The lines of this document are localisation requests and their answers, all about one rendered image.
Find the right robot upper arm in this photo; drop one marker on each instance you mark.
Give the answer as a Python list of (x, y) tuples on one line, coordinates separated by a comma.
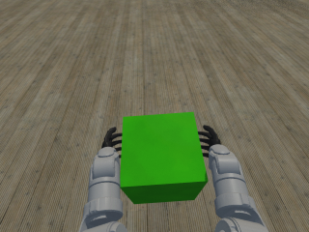
[(232, 224)]

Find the robot right hand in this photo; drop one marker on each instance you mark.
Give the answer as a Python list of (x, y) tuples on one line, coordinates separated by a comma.
[(212, 139)]

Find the left robot forearm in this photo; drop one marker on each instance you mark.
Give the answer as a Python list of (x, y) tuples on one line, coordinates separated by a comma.
[(104, 198)]

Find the left robot upper arm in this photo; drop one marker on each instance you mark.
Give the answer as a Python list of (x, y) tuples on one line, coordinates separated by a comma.
[(112, 226)]

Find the robot left hand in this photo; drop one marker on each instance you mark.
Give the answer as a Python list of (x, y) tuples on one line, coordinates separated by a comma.
[(108, 140)]

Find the carton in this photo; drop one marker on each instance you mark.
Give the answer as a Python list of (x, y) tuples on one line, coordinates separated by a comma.
[(161, 158)]

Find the right robot forearm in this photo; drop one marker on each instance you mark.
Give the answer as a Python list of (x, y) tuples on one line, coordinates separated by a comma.
[(231, 195)]

